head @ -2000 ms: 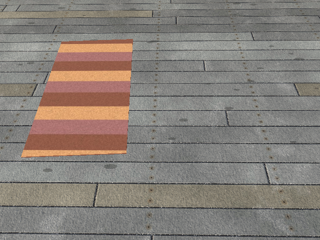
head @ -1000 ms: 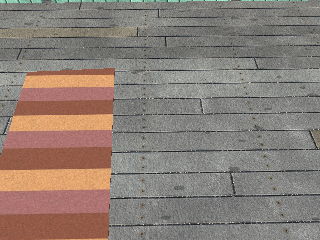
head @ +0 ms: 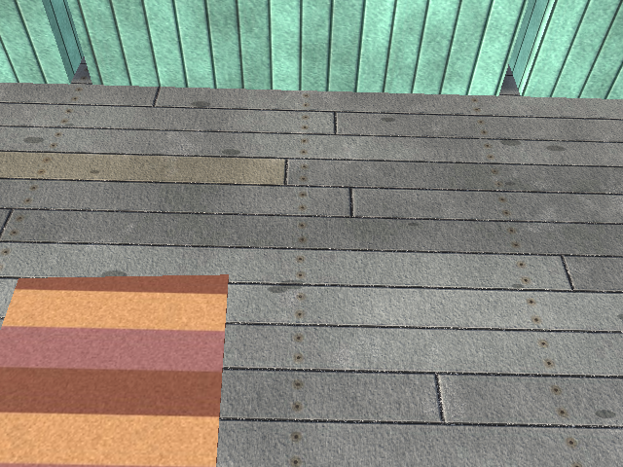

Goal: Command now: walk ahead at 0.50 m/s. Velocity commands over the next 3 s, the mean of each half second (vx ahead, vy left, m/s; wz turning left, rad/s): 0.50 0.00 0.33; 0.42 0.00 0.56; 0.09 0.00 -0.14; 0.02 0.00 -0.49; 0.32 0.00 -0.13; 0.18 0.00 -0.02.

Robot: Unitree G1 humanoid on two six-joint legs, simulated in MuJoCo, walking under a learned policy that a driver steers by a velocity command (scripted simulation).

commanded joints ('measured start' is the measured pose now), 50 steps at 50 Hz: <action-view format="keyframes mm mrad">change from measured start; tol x32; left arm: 1 -37 32 5 -53 2 -7 -6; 50 55 97 28 -107 23 11 23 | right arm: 1 -27 -156 -27 -52 7 -11 -16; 50 -139 -211 -71 -289 4 43 -16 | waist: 1 24 95 36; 15 161 -205 -383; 32 112 2 84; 41 -1 309 -346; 50 92 83 -122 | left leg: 1 -30 253 -149 -148 180 135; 12 68 248 -205 221 390 63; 16 -659 104 -193 1059 -363 -29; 35 -550 167 -13 415 46 -3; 39 27 5 59 319 7 104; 41 466 424 -861 99 69 376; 50 -82 238 -274 80 699 205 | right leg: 1 -6 0 -6 -162 177 11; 10 128 82 -7 -442 105 -4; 14 1093 -292 525 -498 -78 -249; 21 518 -152 114 -757 -5 -159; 34 698 -170 -221 -749 186 -124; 38 723 -151 -294 -387 723 -72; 39 592 -107 -314 -142 653 -31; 41 -14 175 -83 478 -517 77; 50 91 57 6 135 -155 75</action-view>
